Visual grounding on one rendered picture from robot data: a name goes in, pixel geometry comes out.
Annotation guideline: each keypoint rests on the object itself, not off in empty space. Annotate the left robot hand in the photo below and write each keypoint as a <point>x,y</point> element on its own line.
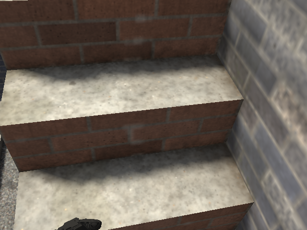
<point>81,224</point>

